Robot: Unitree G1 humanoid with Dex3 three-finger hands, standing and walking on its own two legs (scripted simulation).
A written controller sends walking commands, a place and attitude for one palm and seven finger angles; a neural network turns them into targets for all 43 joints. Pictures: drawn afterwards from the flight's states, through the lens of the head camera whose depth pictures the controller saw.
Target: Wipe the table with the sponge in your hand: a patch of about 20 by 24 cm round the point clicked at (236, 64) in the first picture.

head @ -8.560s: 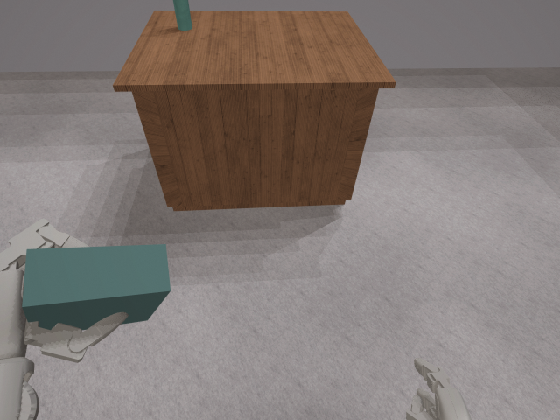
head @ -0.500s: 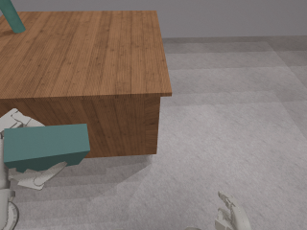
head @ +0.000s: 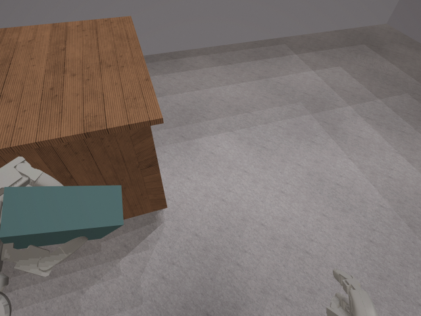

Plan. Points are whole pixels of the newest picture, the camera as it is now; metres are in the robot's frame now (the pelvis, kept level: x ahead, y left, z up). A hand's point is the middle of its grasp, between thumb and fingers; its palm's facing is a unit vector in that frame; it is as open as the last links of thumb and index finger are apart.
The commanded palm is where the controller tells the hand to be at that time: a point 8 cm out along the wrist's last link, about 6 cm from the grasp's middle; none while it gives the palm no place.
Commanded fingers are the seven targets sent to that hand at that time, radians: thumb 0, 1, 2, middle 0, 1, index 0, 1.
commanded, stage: take the last steps up to it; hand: left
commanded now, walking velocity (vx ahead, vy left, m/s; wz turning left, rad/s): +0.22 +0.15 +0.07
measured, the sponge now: (79, 217) +0.23 +0.20 +0.15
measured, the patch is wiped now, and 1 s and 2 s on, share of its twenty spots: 0.00 0.00 0.00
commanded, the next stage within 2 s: come to a stop and stand still in 1.10 s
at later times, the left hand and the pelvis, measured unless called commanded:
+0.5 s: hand (7, 227) +0.20 +0.27 +0.17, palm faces +0.35 -0.82 -0.46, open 9.7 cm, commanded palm +0.15 +0.32 +0.18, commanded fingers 0.00 0.10 1.30 -1.20 -1.60 -1.20 -1.60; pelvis -0.01 +0.04 +0.00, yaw +1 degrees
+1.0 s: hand (5, 167) +0.29 +0.32 +0.16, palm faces +0.33 -0.79 -0.52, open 9.7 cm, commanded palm +0.23 +0.37 +0.18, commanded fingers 0.00 0.10 1.30 -1.20 -1.60 -1.20 -1.60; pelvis +0.07 +0.09 +0.01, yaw +0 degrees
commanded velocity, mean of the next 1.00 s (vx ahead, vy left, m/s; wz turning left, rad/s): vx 0.25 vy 0.15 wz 0.03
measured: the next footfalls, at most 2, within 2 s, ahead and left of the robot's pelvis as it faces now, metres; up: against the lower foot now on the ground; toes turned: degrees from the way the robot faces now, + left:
left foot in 0.50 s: +0.05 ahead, +0.18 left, +0.00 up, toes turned +7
right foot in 0.78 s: +0.10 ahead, -0.02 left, +0.00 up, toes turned -10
